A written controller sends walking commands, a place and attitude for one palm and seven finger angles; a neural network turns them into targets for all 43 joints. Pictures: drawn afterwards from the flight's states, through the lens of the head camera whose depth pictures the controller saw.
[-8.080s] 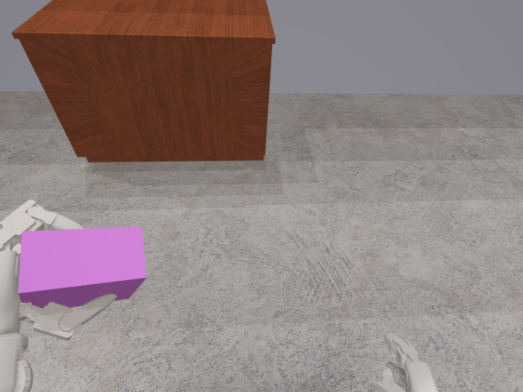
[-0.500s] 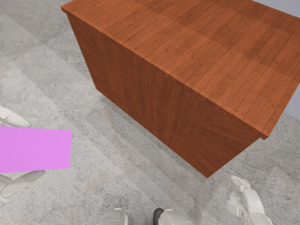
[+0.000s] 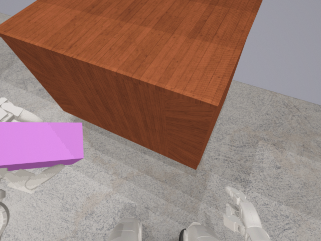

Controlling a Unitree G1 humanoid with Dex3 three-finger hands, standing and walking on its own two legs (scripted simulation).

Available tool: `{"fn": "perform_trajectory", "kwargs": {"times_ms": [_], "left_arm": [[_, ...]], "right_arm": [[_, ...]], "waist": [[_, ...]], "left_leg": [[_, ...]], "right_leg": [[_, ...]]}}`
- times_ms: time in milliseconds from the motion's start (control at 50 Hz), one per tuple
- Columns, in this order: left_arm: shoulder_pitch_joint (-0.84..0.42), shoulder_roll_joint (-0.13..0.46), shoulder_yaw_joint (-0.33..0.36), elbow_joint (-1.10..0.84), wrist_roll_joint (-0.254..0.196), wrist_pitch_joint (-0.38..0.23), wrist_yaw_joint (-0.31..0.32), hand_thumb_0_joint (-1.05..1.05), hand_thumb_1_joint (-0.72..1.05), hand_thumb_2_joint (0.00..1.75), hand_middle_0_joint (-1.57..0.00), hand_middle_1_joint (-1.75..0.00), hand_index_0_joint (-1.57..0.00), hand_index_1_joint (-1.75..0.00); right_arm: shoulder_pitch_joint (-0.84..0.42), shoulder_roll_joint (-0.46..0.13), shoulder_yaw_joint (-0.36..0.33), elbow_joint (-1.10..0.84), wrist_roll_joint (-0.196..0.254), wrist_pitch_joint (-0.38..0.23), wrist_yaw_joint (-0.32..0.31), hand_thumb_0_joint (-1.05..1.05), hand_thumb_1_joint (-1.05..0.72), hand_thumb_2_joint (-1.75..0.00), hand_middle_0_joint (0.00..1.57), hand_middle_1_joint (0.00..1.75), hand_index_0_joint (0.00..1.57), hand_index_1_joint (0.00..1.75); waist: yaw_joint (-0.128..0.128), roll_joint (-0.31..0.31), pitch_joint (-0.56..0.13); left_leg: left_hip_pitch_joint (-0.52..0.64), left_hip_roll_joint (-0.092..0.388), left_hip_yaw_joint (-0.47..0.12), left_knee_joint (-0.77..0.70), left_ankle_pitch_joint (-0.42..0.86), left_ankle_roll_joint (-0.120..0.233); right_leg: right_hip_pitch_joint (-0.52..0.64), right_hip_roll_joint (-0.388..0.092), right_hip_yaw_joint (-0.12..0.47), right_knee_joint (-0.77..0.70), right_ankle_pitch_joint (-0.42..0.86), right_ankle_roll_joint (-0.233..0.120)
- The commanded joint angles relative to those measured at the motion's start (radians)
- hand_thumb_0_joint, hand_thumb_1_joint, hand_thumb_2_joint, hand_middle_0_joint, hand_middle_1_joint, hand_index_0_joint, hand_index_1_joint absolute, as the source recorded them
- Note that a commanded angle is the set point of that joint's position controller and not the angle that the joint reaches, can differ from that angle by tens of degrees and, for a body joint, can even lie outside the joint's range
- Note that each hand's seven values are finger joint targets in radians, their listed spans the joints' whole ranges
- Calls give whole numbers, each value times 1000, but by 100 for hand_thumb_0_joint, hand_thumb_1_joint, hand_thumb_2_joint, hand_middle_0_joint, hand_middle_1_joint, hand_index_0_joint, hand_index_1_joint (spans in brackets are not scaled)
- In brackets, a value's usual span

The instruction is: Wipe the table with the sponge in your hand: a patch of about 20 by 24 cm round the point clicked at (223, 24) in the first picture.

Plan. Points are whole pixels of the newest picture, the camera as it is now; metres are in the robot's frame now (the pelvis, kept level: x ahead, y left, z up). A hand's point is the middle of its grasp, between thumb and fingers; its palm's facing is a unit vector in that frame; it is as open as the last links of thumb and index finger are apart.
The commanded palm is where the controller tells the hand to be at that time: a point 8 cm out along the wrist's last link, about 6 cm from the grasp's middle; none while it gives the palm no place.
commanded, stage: turn to face it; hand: left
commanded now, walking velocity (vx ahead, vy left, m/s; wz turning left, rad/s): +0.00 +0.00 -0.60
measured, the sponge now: (53, 146) +0.26 +0.20 +0.16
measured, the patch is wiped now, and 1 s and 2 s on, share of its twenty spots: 0.00 0.00 0.00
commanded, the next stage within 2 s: take the last steps up to it in 1.28 s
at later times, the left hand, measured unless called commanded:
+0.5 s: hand (70, 170) +0.21 +0.15 +0.18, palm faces +0.13 -0.88 -0.46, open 10.5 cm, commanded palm +0.16 +0.20 +0.20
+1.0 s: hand (197, 182) +0.20 -0.04 +0.20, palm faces -0.25 -0.77 -0.59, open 10.5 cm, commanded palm +0.17 +0.05 +0.20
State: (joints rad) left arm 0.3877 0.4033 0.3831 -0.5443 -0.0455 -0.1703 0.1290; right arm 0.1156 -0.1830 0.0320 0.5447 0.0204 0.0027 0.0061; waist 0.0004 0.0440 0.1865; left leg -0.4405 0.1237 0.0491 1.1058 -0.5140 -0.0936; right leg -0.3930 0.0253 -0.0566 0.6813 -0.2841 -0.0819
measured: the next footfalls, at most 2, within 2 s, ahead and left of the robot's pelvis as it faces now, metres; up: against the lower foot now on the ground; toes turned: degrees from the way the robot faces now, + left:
left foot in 0.42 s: -0.02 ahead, +0.13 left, +0.00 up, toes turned -11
right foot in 0.68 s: -0.06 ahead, -0.18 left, +0.00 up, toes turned -28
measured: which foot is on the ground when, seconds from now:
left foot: up 0.00-0.40, down 0.42-0.70, up 0.72-1.00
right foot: down 0.00-0.44, up 0.46-0.66, down 0.68-1.00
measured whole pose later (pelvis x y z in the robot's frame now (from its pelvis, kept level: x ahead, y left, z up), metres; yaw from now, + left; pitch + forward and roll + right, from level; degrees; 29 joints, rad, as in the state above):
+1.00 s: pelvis -0.12 -0.09 +0.02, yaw -36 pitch +3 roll +2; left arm 0.59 0.50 0.47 -0.67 -0.06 -0.23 0.14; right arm 0.12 -0.27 -0.05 0.54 0.02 0.04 0.00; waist -0.05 -0.05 0.13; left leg -0.41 0.02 0.03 0.87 -0.48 -0.08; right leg -0.39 0.12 0.09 0.47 -0.12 -0.10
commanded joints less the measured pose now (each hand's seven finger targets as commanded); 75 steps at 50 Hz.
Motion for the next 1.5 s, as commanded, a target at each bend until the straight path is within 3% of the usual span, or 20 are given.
{"fn": "perform_trajectory", "kwargs": {"times_ms": [0,340,380,420,500,640,660,680,700,740,800,960,1080,1160,1200,1320,1360,1380,1420,1480], "left_arm": [[220,196,229,-227,-38,-84,36,0,10,130,-120,-160,-120,-160],[68,158,102,-220,-11,-68,38,0,10,130,-120,-160,-120,-160],[1,158,85,-246,-10,-84,24,0,10,130,-120,-160,-120,-160],[-44,198,119,-287,12,-97,19,0,10,130,-120,-160,-120,-160],[-6,163,110,-253,1,-77,4,0,10,130,-120,-160,-120,-160],[-144,139,63,-159,17,-65,29,0,10,130,-120,-160,-120,-160],[-166,174,80,-163,25,-67,34,0,10,130,-120,-160,-120,-160],[-136,230,137,-154,22,-72,44,0,10,130,-120,-160,-120,-160],[-83,227,160,-140,13,-67,49,0,10,130,-120,-160,-120,-160],[56,249,208,-222,-11,-81,44,0,10,130,-120,-160,-120,-160],[178,226,240,-297,-26,-114,51,0,10,130,-120,-160,-120,-160],[266,208,254,-245,-30,-101,54,0,10,130,-120,-160,-120,-160],[205,170,164,-210,-15,-76,37,0,10,130,-120,-160,-120,-160],[88,172,124,-298,12,-88,32,0,10,130,-120,-160,-120,-160],[58,215,158,-270,24,-82,30,0,10,130,-120,-160,-120,-160],[-143,111,22,-190,34,-56,28,0,10,130,-120,-160,-120,-160],[-185,136,40,-147,42,-61,28,0,10,130,-120,-160,-120,-160],[-166,180,77,-117,41,-60,35,0,10,130,-120,-160,-120,-160],[-115,185,91,-114,28,-51,33,0,10,130,-120,-160,-120,-160],[128,187,154,-159,12,-74,38,0,10,130,-120,-160,-120,-160]], "right_arm": [[-50,-76,-44,-154,-7,9,0,0,-90,-90,20,30,20,30],[-11,-154,-87,-155,-5,53,-12,0,-90,-90,20,30,20,30],[6,-172,-89,-163,-17,41,-16,0,-90,-90,20,30,20,30],[-30,-156,-86,-177,-21,-1,-29,0,-90,-90,20,30,20,30],[-13,-141,-94,-177,-1,-34,-9,0,-90,-90,20,30,20,30],[58,-163,-85,-136,3,-110,-16,0,-90,-90,20,30,20,30],[57,-143,-83,-133,6,-109,-15,0,-90,-90,20,30,20,30],[3,-115,-71,-156,2,-108,-21,0,-90,-90,20,30,20,30],[-13,-120,-76,-151,1,-102,-21,0,-90,-90,20,30,20,30],[-38,-98,-70,-156,-8,-68,-16,0,-90,-90,20,30,20,30],[-63,-93,-51,-140,-10,-18,6,0,-90,-90,20,30,20,30],[-36,-130,-89,-148,3,8,1,0,-90,-90,20,30,20,30],[1,-149,-85,-143,5,19,-16,0,-90,-90,20,30,20,30],[-13,-167,-86,-161,1,-26,-44,0,-90,-90,20,30,20,30],[-6,-137,-84,-140,-7,-58,-50,0,-90,-90,20,30,20,30],[21,-158,-76,-106,-1,-115,-40,0,-90,-90,20,30,20,30],[27,-141,-75,-100,1,-122,-37,0,-90,-90,20,30,20,30],[19,-113,-70,-106,0,-121,-40,0,-90,-90,20,30,20,30],[-32,-132,-80,-103,1,-104,-47,0,-90,-90,20,30,20,30],[-39,-93,-45,-92,-12,-62,-39,0,-90,-90,20,30,20,30]], "waist": [[27,-102,-424],[21,-125,-350],[2,-2,-300],[18,224,-244],[46,244,-186],[16,69,-225],[11,-111,-272],[33,-347,-302],[42,-370,-357],[43,-200,-335],[31,-65,-446],[19,-125,-408],[2,-94,-368],[20,221,-292],[39,224,-287],[11,170,-172],[0,-34,-186],[-9,-278,-229],[12,-254,-237],[5,-94,-297]], "left_leg": [[-175,-26,-73,77,42,-10],[283,-125,-6,-595,33,73],[420,-1,-113,-771,6,145],[326,354,-345,-877,132,287],[162,254,45,-806,260,222],[229,168,119,-428,524,85],[170,90,145,-218,387,51],[-64,-54,107,-4,-77,14],[-59,-45,-24,110,-123,31],[-76,-28,-102,165,-18,13],[-81,-40,-69,6,37,-1],[14,-78,-58,-288,35,26],[256,-91,-36,-581,139,71],[330,257,-298,-793,377,241],[173,273,-191,-797,387,258],[108,172,-18,-603,444,142],[65,78,20,-390,253,91],[-31,-59,56,-200,41,50],[29,-70,-69,11,-13,64],[-37,-58,-70,-62,108,64]], "right_leg": [[453,-271,358,-218,632,-82],[60,-143,510,-467,-88,14],[-134,-34,426,-323,-166,70],[-276,60,156,322,-145,125],[-204,-38,84,506,-99,134],[202,8,-66,-185,113,129],[286,-106,91,-242,362,69],[389,-292,435,-257,765,-47],[324,-356,528,-297,724,-62],[295,-309,525,-294,466,-86],[421,-249,381,-236,556,-84],[327,-246,472,-303,480,-104],[106,-177,447,-356,122,-19],[-130,38,177,94,-148,96],[-75,10,112,359,-164,114],[141,-10,-37,-68,-40,131],[207,-117,100,-249,180,76],[237,-296,389,-326,334,-15],[103,-377,530,-479,2,-47],[216,-329,371,-412,31,-76]]}}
